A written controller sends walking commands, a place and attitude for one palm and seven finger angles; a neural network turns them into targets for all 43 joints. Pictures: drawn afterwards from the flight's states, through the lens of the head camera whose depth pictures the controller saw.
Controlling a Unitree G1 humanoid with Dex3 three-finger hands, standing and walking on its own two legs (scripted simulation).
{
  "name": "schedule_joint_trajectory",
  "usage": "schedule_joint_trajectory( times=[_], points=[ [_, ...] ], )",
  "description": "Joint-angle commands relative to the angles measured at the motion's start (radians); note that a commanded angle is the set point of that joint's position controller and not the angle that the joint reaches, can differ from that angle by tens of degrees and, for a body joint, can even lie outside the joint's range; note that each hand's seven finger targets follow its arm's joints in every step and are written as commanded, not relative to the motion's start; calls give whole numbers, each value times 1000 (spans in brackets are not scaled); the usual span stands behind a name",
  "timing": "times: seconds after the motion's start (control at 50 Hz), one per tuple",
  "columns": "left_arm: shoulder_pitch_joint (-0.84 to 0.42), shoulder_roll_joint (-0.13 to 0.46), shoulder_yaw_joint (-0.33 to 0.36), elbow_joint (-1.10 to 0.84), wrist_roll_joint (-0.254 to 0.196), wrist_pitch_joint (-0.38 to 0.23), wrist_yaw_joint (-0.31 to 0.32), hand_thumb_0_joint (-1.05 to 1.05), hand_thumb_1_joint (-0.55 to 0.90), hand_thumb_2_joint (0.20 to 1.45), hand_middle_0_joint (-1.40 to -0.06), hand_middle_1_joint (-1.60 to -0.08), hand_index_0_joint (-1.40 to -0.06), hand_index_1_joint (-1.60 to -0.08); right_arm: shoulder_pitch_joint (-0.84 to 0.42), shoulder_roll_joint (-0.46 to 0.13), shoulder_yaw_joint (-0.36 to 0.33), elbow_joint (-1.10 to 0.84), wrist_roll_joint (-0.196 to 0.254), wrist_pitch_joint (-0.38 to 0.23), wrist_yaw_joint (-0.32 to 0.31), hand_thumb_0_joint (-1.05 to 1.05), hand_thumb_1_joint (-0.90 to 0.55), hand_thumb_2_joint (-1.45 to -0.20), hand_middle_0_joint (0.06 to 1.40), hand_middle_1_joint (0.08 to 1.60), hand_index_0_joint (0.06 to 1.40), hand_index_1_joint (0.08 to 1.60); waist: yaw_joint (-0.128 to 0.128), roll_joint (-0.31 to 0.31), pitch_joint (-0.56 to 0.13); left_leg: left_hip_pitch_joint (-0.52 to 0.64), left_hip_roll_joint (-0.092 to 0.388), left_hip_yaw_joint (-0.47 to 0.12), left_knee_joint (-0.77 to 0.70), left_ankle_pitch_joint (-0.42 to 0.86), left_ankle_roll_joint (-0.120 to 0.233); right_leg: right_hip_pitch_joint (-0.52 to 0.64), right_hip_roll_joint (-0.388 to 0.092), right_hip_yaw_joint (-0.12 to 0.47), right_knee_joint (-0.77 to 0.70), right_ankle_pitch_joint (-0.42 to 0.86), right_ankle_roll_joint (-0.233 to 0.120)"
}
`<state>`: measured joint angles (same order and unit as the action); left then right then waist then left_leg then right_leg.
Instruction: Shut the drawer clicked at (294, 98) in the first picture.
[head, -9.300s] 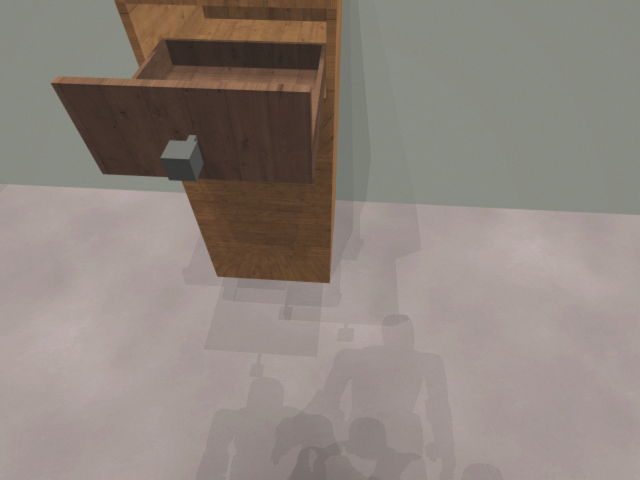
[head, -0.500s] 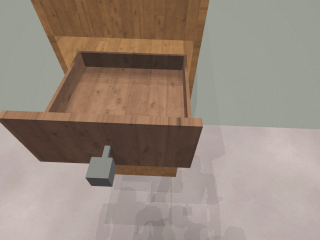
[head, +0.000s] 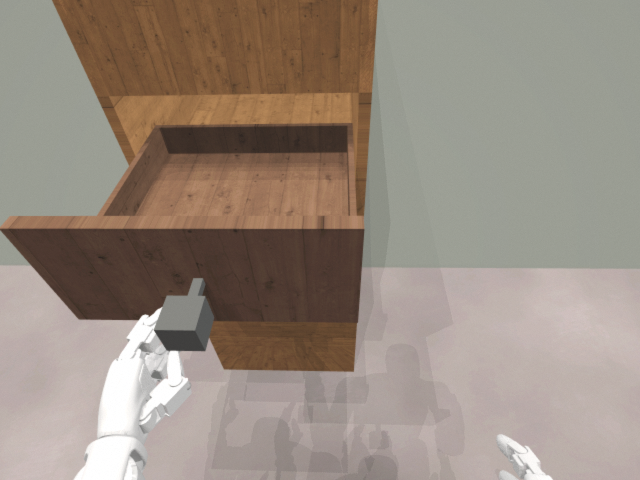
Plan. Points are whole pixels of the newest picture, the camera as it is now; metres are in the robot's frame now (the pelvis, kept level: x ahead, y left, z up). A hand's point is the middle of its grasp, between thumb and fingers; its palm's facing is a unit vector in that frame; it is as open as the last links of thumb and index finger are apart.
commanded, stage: raise the hand and make a fist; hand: left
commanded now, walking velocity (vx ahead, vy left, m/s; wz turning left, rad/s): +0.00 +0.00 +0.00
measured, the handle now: (190, 308) +0.29 +0.15 +0.11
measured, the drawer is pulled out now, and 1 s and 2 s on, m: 0.30 0.30 0.30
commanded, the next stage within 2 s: bring the fist close to the handle in 1.64 s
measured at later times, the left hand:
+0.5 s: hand (189, 432) +0.17 +0.14 +0.07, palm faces -0.15 -0.98 -0.09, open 4.2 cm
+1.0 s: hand (131, 428) +0.14 +0.14 +0.18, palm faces -0.02 -0.99 -0.13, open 3.1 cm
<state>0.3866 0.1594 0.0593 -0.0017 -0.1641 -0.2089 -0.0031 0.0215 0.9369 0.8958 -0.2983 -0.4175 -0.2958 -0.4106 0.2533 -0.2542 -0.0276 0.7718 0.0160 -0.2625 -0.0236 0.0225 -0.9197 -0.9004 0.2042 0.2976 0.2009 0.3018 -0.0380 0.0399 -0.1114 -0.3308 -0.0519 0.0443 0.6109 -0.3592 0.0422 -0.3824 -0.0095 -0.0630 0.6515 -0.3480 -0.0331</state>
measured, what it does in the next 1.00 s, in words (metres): stands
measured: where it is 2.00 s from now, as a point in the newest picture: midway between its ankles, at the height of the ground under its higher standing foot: outside the picture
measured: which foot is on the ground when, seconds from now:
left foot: down 0.00-1.00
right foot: down 0.00-1.00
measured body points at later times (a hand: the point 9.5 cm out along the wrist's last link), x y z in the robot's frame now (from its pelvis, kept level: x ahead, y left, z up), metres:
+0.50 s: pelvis -0.03 -0.02 -0.02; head -0.02 -0.03 +0.43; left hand +0.17 +0.19 +0.07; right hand +0.15 -0.22 -0.09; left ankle -0.03 +0.09 -0.72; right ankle -0.01 -0.09 -0.72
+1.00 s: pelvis -0.01 +0.02 -0.01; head -0.04 -0.01 +0.44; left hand +0.13 +0.20 +0.18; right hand +0.22 -0.17 -0.03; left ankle -0.03 +0.09 -0.72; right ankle -0.01 -0.09 -0.72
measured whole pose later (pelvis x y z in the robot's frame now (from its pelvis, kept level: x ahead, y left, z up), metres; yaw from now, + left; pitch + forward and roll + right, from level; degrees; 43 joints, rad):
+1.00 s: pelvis -0.01 +0.02 -0.01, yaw +1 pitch +0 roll -1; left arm 0.64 0.21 0.02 -0.72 -0.19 -0.06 -0.15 0.02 0.89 0.90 -1.29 -1.48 -1.29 -1.47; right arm 0.19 -0.21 0.06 0.54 0.06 -0.35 -0.01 0.02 -0.91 -0.90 0.20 0.30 0.20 0.30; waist 0.07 0.07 -0.10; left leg -0.30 -0.05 0.02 0.69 -0.40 0.06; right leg -0.31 -0.01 -0.08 0.68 -0.36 -0.02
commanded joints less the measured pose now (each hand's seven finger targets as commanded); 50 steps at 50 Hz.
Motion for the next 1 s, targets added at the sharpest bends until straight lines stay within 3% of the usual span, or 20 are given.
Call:
schedule_joint_trajectory(
  times=[0.0,0.04,0.08,0.12,0.16,0.18,0.2,0.24,0.28,0.34,0.38,0.48,0.54,0.6,0.68,0.72,0.78,0.84,0.9,0.98],
  points=[
    [444,60,121,64,-96,-226,-264,0,900,900,-480,-603,-480,-603,-141,-134,-61,-283,9,-35,35,0,-900,-900,200,300,200,300,101,-270,32,-241,17,-27,101,183,-69,8,-47,69,20,337,16],
    [406,186,231,-33,-91,-253,-315,0,900,900,-520,-647,-520,-647,-188,-130,-59,-368,13,-10,32,0,-900,-900,200,300,200,300,124,-128,-26,-277,3,3,128,122,-56,29,-56,118,31,241,9],
    [329,246,246,-198,-60,-244,-304,0,900,900,-560,-690,-560,-690,-193,-110,-51,-421,17,14,31,0,-900,-900,200,300,200,300,127,24,-78,-274,4,18,138,111,-38,40,-48,143,34,165,6],
    [236,221,222,-367,-92,-260,-295,0,900,900,-600,-733,-600,-733,-177,-83,-41,-462,19,12,20,0,-900,-900,200,300,200,300,94,103,-117,-235,15,13,149,106,-22,7,-31,141,29,86,5],
    [121,194,220,-460,-145,-294,-268,0,900,900,-640,-777,-640,-777,-122,-69,-32,-456,15,-1,3,0,-900,-900,200,300,200,300,50,82,-134,-210,23,-16,188,97,-18,-21,-31,175,-5,70,21],
    [16,184,200,-514,-166,-318,-257,0,900,900,-660,-798,-660,-798,-103,-82,-24,-444,10,-7,-5,0,-900,-900,200,300,200,300,7,17,-108,-215,27,-36,207,68,-14,-66,-23,181,-19,23,29],
    [-19,180,198,-492,-175,-336,-248,0,900,900,-680,-820,-680,-820,-99,-86,-23,-423,15,-17,-16,0,-900,-900,200,300,200,300,-7,-10,-67,-223,34,-48,216,31,-13,-96,-22,194,-45,-52,27],
    [-108,121,94,-443,-170,-373,-261,0,900,900,-720,-863,-720,-863,-94,-101,-5,-385,26,-52,-26,0,-900,-900,200,300,200,300,-54,-13,33,-219,42,-69,229,-41,-7,-177,-22,193,-86,-195,25],
    [-163,120,23,-422,-149,-365,-295,0,900,900,-760,-907,-760,-907,-94,-121,4,-369,32,-74,-34,0,-900,-900,200,300,200,300,-73,-6,46,-202,47,-76,226,-56,3,-187,-24,194,-103,-243,23],
    [-119,201,27,-334,-92,-241,-339,0,900,900,-820,-972,-820,-972,-88,-130,3,-365,44,-89,-44,0,-900,-900,200,300,200,300,-35,-4,1,-197,49,-85,169,-54,6,-109,-37,197,-128,-263,22],
    [-27,274,115,-244,-73,-125,-340,0,900,900,-860,-1015,-860,-1015,-109,-127,1,-364,49,-84,-45,0,-900,-900,200,300,200,300,15,-30,-45,-200,47,-86,148,-15,4,-27,-51,209,-134,-222,31],
    [179,246,299,-416,-171,20,-240,0,900,900,-960,-1123,-960,-1123,-212,-52,22,-397,45,-52,-38,0,-900,-900,200,300,200,300,134,-122,-136,-161,45,-84,67,146,-16,181,-55,132,-88,102,43],
    [278,180,277,-561,-189,-3,-196,0,900,900,-1020,-1188,-1020,-1188,-187,-39,21,-398,42,-72,-21,0,-900,-900,200,300,200,300,137,-76,-106,-116,51,-68,22,240,-21,163,-16,50,-39,295,32],
    [322,147,184,-639,-148,-28,-202,0,900,900,-1080,-1253,-1080,-1253,-160,-60,16,-389,36,-102,-1,0,-900,-900,200,300,200,300,106,-40,-59,-71,54,-59,18,296,-17,107,-2,24,-26,354,31],
    [276,79,31,-699,-127,-25,-241,0,900,900,-1160,-1340,-1160,-1340,-132,-88,18,-387,40,-151,-3,0,-900,-900,200,300,200,300,45,-25,4,-26,62,-77,22,223,-6,13,11,3,-47,211,27],
    [217,101,21,-742,-109,-24,-234,0,900,900,-1200,-1383,-1200,-1383,-113,-93,17,-385,46,-172,-11,0,-900,-900,200,300,200,300,40,-37,1,-16,65,-95,4,153,-4,-1,13,0,-60,113,24],
    [200,149,39,-853,-60,-25,-183,0,900,900,-1260,-1448,-1260,-1448,-119,-91,21,-381,41,-185,-11,0,-900,-900,200,300,200,300,65,11,-35,20,71,-116,-22,142,-7,21,11,-14,-45,78,15],
    [225,115,8,-925,-35,-5,-142,0,900,900,-1320,-1513,-1320,-1513,-120,-70,29,-387,39,-184,1,0,-900,-900,200,300,200,300,84,72,-56,54,80,-128,-43,240,-29,53,8,-36,-21,141,8],
    [256,106,5,-941,-34,59,-134,0,900,900,-1380,-1578,-1380,-1578,-142,-61,39,-394,46,-162,11,0,-900,-900,200,300,200,300,94,8,-52,68,89,-130,-52,340,-45,89,9,-44,-21,220,9],
    [263,115,23,-880,-51,201,-165,0,900,900,-1400,-1600,-1400,-1600,-214,-57,53,-407,69,-111,5,0,-900,-900,200,300,200,300,108,-42,76,34,91,-114,-100,280,-54,99,20,-37,-55,229,4]
  ],
)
